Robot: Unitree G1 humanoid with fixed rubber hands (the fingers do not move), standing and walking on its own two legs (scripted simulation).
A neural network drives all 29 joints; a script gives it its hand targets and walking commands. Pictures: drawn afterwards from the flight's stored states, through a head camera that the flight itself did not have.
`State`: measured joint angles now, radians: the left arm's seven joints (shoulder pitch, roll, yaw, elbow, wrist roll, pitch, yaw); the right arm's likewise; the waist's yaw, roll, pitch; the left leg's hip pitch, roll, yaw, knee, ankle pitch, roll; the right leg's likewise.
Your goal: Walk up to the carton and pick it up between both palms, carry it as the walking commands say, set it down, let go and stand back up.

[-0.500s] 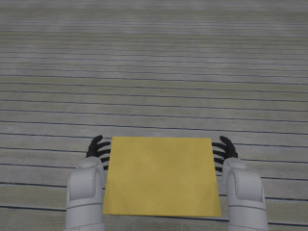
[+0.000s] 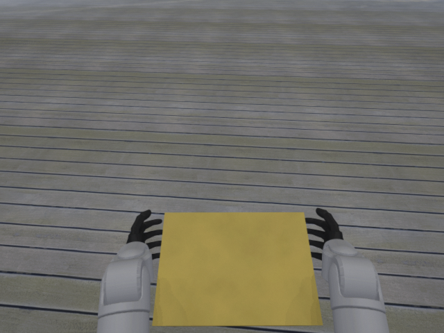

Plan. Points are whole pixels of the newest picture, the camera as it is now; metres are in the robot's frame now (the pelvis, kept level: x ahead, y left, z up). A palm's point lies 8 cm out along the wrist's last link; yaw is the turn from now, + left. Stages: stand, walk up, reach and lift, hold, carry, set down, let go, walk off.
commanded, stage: carry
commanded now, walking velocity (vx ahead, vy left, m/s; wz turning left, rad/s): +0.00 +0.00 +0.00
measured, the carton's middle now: (233, 273) +0.29 +0.01 -0.04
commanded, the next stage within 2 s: hold in 1.18 s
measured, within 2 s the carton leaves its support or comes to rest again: neither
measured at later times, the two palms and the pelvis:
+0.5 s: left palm (132, 273) +0.24 +0.18 +0.06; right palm (339, 269) +0.24 -0.17 +0.06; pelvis -0.05 +0.00 +0.00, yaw +0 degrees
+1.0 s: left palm (138, 284) +0.22 +0.16 +0.06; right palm (349, 279) +0.23 -0.18 +0.06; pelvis -0.06 -0.01 +0.00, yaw +0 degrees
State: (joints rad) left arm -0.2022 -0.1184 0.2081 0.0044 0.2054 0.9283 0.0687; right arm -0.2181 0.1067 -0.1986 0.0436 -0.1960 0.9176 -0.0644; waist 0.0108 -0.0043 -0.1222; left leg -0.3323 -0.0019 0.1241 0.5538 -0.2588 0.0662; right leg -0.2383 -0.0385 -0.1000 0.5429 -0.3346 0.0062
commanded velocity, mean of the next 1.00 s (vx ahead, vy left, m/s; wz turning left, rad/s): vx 0.00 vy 0.00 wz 0.00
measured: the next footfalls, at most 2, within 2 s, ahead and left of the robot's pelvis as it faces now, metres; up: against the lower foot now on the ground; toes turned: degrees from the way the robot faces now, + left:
none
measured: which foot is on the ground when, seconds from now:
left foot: down 0.00-1.00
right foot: down 0.00-1.00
